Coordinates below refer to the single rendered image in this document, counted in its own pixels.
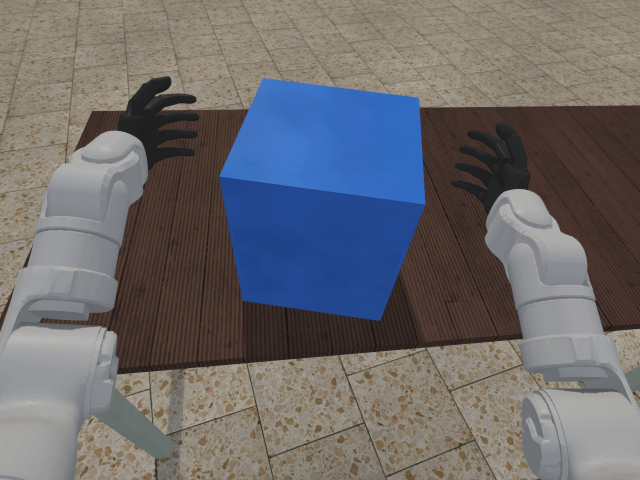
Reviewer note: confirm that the carton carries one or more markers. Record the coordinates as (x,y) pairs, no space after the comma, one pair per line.
(323,190)

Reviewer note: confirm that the table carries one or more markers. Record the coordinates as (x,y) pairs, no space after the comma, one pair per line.
(179,305)

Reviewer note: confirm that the left robot upper arm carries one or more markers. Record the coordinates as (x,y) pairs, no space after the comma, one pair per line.
(52,378)

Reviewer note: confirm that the robot right forearm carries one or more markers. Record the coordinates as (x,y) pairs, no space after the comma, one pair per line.
(563,337)

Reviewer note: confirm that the robot left hand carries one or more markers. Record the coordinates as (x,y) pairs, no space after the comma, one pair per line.
(142,120)

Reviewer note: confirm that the right robot upper arm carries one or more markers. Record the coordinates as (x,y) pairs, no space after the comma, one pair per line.
(580,434)

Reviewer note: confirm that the robot left forearm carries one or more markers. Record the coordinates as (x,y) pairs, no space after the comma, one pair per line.
(80,230)

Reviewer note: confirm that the robot right hand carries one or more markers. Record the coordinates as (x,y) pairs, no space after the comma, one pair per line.
(509,169)

